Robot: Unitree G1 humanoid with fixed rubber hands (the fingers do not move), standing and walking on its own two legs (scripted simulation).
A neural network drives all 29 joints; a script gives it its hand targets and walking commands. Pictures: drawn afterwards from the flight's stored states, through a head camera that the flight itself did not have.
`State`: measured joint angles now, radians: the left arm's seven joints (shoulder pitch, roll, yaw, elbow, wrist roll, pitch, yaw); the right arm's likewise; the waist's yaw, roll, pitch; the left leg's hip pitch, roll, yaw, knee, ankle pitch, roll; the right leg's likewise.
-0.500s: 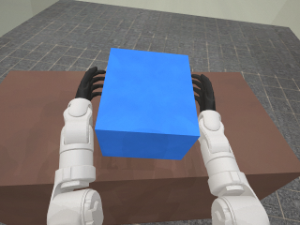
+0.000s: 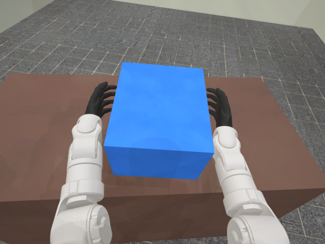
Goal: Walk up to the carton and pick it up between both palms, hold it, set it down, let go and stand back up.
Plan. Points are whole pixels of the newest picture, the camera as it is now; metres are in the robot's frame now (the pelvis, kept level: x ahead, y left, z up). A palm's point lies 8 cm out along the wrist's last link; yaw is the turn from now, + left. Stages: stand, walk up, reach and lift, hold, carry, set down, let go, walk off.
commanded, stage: set down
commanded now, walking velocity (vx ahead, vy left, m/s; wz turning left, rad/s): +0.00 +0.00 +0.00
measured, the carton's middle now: (159, 120) +0.39 +0.00 +0.08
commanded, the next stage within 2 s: none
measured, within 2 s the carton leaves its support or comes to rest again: neither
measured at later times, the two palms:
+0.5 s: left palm (100, 116) +0.40 +0.15 +0.08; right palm (220, 125) +0.36 -0.16 +0.09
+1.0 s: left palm (105, 118) +0.42 +0.14 +0.06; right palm (219, 132) +0.36 -0.17 +0.06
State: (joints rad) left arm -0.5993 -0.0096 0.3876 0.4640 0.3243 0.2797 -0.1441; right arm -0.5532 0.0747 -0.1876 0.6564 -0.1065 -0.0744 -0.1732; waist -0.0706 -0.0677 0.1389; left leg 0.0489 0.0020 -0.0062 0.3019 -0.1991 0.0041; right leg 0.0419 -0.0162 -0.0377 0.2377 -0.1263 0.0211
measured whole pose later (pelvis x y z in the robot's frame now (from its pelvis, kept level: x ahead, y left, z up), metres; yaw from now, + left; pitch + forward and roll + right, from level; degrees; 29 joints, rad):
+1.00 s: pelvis +0.02 +0.00 +0.00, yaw +0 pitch -4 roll -1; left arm -0.69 -0.01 0.48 0.79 0.36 0.06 -0.17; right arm -0.51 0.15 -0.37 0.73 -0.27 -0.21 -0.17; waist -0.07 -0.07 0.14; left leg -0.01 0.00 0.00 0.30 -0.22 0.01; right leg -0.01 -0.02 -0.04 0.23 -0.13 0.03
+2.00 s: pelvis +0.02 +0.01 +0.00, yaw +0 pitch +7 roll -1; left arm -0.71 0.04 0.47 1.04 0.40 -0.20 -0.13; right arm -0.50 0.16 -0.49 0.95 -0.34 -0.48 -0.20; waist -0.07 -0.07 0.04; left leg -0.24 0.00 0.00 0.33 -0.20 0.01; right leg -0.23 -0.02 -0.04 0.23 -0.11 0.03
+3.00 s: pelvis +0.02 +0.01 +0.00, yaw +0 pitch +10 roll -1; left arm -0.75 0.05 0.53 1.11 0.46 -0.31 -0.14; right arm -0.53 0.18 -0.60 0.99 -0.41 -0.58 -0.19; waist -0.07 -0.07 0.03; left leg -0.31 0.00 0.00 0.35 -0.20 0.01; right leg -0.29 -0.02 -0.04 0.23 -0.10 0.03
